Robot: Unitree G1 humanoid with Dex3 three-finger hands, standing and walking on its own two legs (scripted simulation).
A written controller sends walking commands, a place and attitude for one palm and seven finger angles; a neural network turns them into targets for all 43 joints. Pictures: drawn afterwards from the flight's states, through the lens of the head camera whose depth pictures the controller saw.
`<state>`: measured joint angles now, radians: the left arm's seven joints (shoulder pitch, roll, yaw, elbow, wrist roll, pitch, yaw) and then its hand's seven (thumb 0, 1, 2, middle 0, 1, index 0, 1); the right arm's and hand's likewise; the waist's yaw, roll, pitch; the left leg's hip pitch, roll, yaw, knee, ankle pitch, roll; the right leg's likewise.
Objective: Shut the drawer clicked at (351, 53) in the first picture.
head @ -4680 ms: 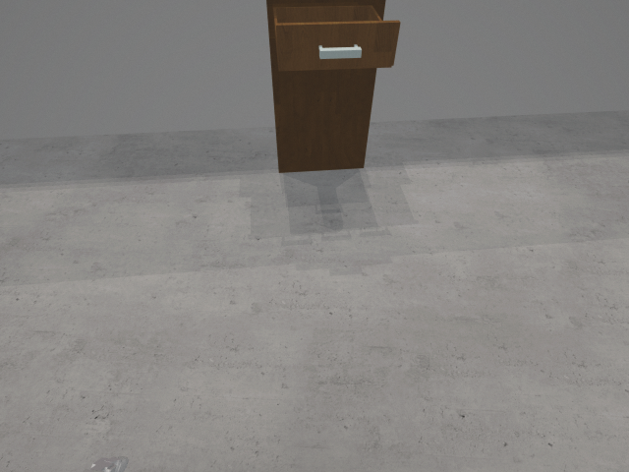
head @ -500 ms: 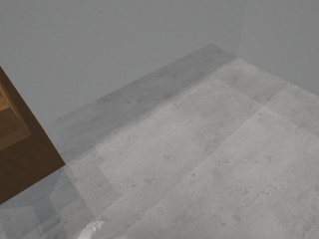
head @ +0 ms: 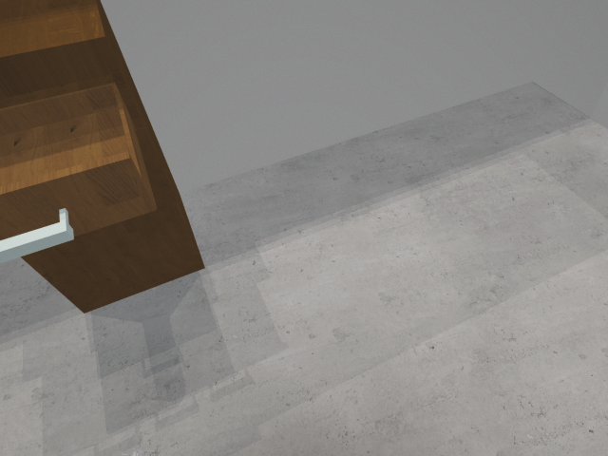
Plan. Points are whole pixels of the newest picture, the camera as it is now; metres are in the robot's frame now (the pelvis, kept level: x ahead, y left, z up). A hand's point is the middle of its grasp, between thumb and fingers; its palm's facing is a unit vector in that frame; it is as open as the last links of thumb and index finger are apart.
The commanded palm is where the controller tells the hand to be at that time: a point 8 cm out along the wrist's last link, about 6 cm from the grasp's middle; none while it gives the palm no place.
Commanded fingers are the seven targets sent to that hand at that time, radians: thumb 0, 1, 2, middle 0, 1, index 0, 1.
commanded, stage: turn to face it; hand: left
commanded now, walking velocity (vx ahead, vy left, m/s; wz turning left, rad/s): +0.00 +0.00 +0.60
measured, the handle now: (27, 234) +0.45 +0.50 -0.02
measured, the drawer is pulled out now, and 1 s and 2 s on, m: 0.30 0.30 0.30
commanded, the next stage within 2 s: take the last steps up to it in 0.54 s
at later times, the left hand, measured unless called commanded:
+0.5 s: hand out of the picture -0.06 +0.21 -0.18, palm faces +0.33 -0.91 -0.25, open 7.4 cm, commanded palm none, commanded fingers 0.00 0.90 0.90 -0.20 -0.30 -0.20 -0.30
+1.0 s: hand out of the picture -0.06 +0.15 -0.15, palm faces +0.43 -0.87 -0.21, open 7.4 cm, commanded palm none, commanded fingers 0.00 0.90 0.90 -0.20 -0.30 -0.20 -0.30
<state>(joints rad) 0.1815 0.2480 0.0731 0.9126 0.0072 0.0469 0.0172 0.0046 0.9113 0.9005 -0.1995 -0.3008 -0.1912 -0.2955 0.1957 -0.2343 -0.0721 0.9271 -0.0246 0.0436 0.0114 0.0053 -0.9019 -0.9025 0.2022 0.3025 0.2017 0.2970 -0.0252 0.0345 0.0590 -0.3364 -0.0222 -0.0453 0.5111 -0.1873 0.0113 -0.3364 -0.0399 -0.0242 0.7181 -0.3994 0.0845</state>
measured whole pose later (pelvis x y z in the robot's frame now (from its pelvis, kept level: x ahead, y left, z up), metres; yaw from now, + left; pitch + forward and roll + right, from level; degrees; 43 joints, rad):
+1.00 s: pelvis +0.01 -0.01 +0.01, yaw +24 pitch -1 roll +1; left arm 0.36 0.13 0.01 1.02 0.03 -0.05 0.00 0.00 0.91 0.90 -0.20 -0.30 -0.20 -0.30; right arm 0.27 -0.23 -0.07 1.04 -0.03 0.04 0.03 0.01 -0.91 -0.90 0.20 0.30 0.20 0.30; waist 0.00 0.05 0.00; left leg -0.48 0.04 0.01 1.05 -0.26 -0.01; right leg -0.12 -0.05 -0.12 0.41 -0.27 -0.01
